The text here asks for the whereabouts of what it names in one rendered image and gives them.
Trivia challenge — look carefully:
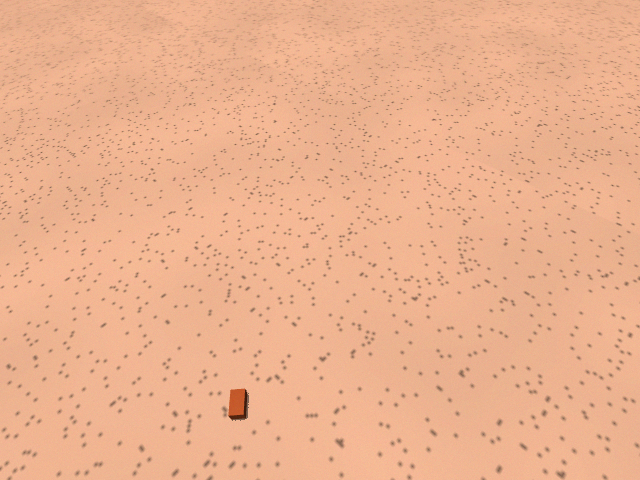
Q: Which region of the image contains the small box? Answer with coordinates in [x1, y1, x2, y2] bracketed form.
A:
[228, 389, 247, 419]

